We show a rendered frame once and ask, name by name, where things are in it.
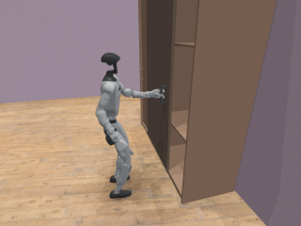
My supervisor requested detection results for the left robot upper arm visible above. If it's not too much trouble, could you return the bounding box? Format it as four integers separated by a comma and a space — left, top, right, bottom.
113, 75, 133, 98

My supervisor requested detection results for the robot right shin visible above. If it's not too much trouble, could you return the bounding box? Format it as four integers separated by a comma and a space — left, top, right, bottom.
115, 164, 133, 194

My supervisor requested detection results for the right robot hand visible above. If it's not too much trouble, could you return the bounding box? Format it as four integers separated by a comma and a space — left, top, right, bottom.
115, 138, 134, 159

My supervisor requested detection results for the robot right forearm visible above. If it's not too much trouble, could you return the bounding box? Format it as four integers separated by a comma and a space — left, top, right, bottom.
97, 111, 120, 143

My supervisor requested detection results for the left robot hand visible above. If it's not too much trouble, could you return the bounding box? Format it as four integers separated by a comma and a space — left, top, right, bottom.
151, 89, 165, 99

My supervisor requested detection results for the left robot foot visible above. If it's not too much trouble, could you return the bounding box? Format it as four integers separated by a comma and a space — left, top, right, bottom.
110, 175, 130, 183

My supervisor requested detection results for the robot left forearm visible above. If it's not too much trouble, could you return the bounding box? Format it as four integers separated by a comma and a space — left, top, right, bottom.
131, 90, 151, 99

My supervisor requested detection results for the right robot upper arm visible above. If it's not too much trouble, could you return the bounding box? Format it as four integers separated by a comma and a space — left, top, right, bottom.
95, 82, 115, 117

